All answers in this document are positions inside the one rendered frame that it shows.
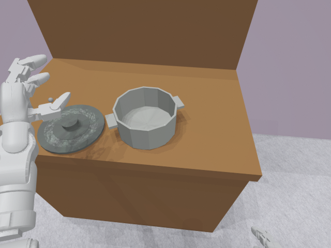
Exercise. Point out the pot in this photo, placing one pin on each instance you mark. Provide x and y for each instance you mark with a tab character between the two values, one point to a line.
145	117

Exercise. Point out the robot left forearm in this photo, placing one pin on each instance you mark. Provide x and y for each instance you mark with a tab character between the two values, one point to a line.
18	178

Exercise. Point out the robot right hand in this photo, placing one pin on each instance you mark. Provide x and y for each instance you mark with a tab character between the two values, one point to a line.
265	238

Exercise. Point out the table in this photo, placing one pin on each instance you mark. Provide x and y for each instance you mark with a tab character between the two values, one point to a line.
188	48

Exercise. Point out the knob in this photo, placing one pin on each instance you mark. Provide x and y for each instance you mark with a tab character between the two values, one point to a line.
69	122

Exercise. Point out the lid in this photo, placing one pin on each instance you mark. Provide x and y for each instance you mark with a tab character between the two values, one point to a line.
55	139

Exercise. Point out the robot left hand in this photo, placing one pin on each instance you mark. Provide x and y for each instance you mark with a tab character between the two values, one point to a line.
16	91

